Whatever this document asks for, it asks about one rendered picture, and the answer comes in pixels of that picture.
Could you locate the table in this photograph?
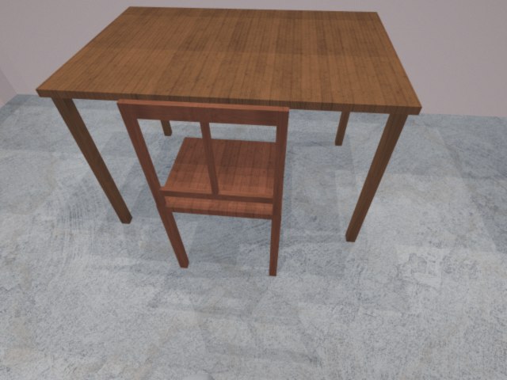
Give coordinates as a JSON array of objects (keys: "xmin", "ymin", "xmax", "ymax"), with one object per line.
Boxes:
[{"xmin": 36, "ymin": 6, "xmax": 422, "ymax": 242}]

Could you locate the chair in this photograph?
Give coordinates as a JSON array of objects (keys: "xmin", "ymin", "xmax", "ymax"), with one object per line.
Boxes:
[{"xmin": 116, "ymin": 99, "xmax": 289, "ymax": 276}]

